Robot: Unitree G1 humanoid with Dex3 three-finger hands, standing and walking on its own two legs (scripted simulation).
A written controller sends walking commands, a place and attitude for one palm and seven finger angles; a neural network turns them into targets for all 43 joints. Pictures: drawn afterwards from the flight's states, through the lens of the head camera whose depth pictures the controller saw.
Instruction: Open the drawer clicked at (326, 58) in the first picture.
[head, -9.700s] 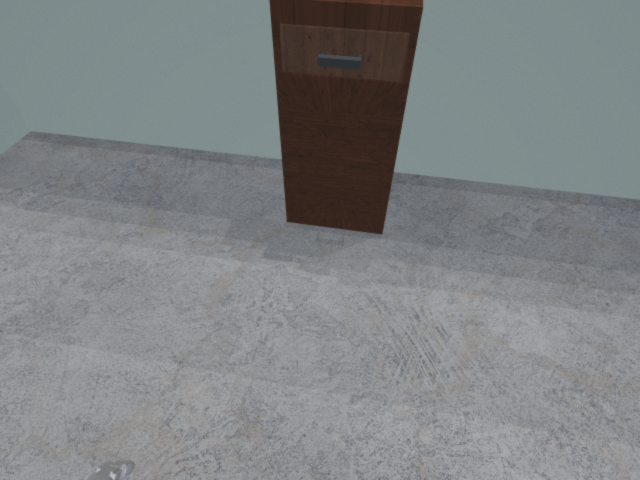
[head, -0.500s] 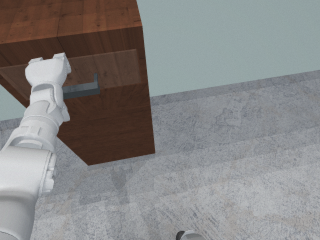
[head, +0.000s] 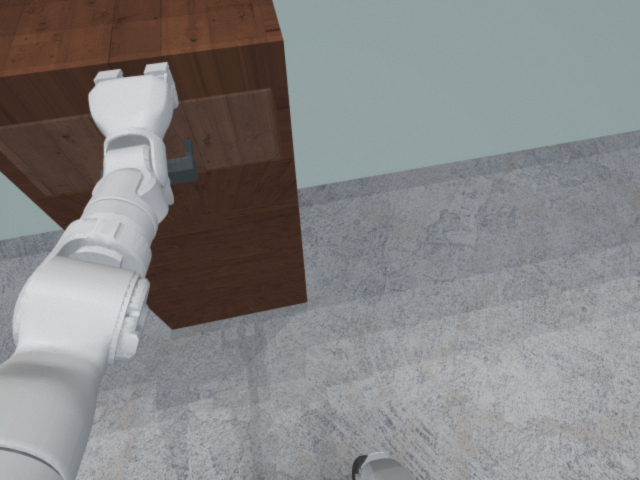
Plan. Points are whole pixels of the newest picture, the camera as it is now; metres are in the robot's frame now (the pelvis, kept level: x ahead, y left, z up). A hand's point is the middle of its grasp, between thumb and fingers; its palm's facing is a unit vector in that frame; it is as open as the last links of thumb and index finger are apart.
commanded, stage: move the hooked fingers above the handle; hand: left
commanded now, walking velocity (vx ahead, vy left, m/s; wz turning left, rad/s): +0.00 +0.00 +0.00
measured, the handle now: (150, 163) +0.57 +0.19 +0.02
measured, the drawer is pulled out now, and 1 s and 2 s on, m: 0.00 0.00 0.00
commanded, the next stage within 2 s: none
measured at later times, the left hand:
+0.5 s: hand (119, 159) +0.53 +0.21 +0.07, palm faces +0.08 -0.02 -1.00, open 13.8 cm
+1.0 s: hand (156, 170) +0.53 +0.17 +0.05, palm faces -0.03 -0.05 -1.00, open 13.9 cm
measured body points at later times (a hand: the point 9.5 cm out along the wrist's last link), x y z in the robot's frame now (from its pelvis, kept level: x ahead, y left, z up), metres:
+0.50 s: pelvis +0.00 -0.01 -0.01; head +0.12 +0.00 +0.43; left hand +0.52 +0.20 +0.13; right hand -0.03 -0.30 -0.12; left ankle -0.03 +0.09 -0.71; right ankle +0.02 -0.13 -0.71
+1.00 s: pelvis +0.00 -0.01 -0.01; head +0.12 -0.02 +0.43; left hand +0.52 +0.17 +0.10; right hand +0.00 -0.28 -0.14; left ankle -0.03 +0.09 -0.71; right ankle +0.02 -0.13 -0.71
